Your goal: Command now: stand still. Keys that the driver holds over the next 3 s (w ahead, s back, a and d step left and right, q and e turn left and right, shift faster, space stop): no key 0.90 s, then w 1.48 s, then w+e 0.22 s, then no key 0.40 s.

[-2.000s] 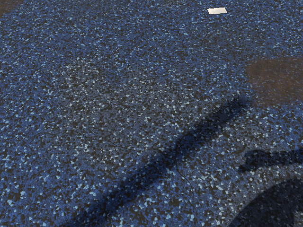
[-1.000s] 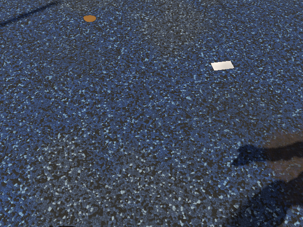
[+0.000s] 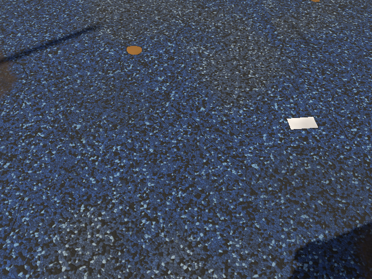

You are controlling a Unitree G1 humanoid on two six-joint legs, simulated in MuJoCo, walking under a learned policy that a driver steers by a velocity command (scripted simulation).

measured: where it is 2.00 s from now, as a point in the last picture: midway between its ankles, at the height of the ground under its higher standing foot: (178, 276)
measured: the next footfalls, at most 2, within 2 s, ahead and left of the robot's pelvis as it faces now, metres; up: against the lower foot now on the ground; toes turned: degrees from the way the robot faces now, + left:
left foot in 1.22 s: +0.12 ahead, +0.15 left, +0.00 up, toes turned +4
right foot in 1.72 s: +0.50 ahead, -0.07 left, +0.00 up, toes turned -3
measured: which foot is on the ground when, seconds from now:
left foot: down 0.00-0.96, up 0.98-1.00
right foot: down 0.00-1.00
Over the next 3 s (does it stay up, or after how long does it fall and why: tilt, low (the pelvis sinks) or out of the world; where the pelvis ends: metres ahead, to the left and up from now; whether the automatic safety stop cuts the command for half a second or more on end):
stays up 0.98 0.03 0.00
